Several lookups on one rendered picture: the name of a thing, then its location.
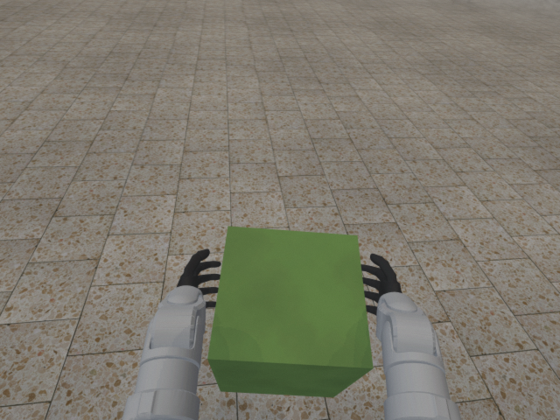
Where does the robot right hand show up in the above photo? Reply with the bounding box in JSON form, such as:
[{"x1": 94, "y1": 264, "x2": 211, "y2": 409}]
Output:
[{"x1": 361, "y1": 254, "x2": 402, "y2": 315}]

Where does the robot right forearm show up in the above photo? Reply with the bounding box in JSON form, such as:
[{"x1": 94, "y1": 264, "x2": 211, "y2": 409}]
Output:
[{"x1": 376, "y1": 292, "x2": 461, "y2": 420}]

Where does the carton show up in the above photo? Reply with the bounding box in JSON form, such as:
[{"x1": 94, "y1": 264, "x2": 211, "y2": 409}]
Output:
[{"x1": 207, "y1": 226, "x2": 373, "y2": 397}]

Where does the robot left forearm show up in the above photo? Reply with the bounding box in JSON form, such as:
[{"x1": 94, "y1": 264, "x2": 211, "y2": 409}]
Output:
[{"x1": 122, "y1": 285, "x2": 206, "y2": 420}]

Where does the robot left hand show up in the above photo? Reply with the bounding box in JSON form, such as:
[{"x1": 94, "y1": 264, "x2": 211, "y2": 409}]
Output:
[{"x1": 177, "y1": 249, "x2": 221, "y2": 308}]

